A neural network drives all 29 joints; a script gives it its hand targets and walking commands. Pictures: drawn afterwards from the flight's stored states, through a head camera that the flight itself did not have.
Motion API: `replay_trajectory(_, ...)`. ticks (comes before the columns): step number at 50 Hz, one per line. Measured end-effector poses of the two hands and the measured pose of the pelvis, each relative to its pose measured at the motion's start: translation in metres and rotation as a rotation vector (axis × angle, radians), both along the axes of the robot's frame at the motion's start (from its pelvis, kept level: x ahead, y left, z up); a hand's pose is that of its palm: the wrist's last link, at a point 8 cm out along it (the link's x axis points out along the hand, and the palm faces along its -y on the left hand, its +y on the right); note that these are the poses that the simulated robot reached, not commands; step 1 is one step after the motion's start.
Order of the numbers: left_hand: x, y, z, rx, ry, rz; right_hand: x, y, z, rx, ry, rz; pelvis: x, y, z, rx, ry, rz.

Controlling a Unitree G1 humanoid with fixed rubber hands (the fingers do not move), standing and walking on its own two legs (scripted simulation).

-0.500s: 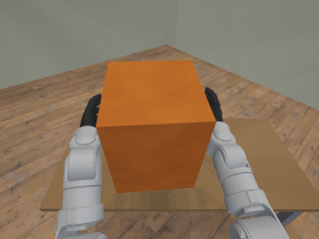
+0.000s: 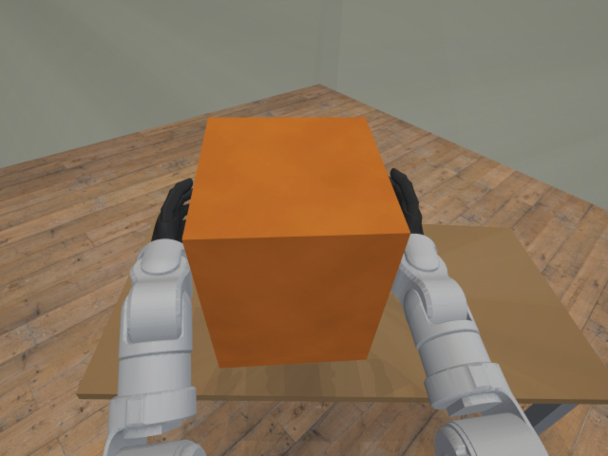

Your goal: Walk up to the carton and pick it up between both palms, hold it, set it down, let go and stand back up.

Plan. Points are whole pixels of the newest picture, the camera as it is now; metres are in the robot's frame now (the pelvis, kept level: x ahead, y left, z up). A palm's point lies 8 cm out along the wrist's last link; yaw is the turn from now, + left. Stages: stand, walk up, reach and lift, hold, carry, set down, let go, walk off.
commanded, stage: hold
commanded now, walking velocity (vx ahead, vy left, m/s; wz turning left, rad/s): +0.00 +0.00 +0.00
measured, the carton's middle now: (291, 244) +0.36 +0.01 +0.14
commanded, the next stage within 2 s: none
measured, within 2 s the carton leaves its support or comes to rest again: neither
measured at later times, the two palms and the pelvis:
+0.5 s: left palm (173, 242) +0.35 +0.16 +0.16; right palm (403, 233) +0.36 -0.13 +0.17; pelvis +0.00 +0.00 +0.00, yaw +0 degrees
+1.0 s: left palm (170, 242) +0.35 +0.16 +0.16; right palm (401, 228) +0.36 -0.13 +0.17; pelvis +0.00 +0.00 +0.00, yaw +0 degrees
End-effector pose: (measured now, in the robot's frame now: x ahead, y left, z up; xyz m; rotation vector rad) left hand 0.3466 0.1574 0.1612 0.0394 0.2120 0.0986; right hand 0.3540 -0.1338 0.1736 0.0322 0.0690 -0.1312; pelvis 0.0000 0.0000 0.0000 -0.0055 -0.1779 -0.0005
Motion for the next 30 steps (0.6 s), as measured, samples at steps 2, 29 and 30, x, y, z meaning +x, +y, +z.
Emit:
replay_trajectory(2, 0.0004, 0.0003, -0.0009, -0.003, 0.005, -0.001, 0.0002, 0.0003, -0.0002, -0.001, 0.004, -0.002, -0.0002, 0.0003, 0.0, 0.0, -0.001, -0.001)
replay_trajectory(29, 0.0036, -0.004, -0.0005, 0.008, 0.003, -0.005, 0.0017, -0.0038, -0.0014, 0.008, 0.001, -0.006, 0.0019, 0.0018, 0.0003, -0.002, 0.012, -0.006)
replay_trajectory(30, 0.0036, -0.0044, -0.0004, 0.007, 0.003, -0.005, 0.0017, -0.0042, -0.0007, 0.009, 0.001, -0.006, 0.002, 0.0018, 0.0003, -0.002, 0.009, -0.006)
